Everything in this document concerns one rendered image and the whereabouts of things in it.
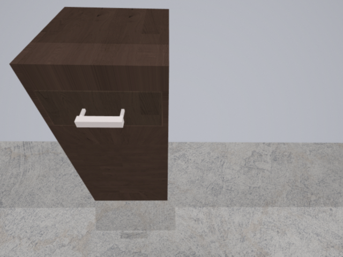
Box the cabinet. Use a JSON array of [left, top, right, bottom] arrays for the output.
[[10, 7, 169, 201]]

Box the handle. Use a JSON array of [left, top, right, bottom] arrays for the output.
[[74, 109, 125, 127]]

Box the drawer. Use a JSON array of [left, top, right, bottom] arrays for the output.
[[35, 90, 162, 126]]

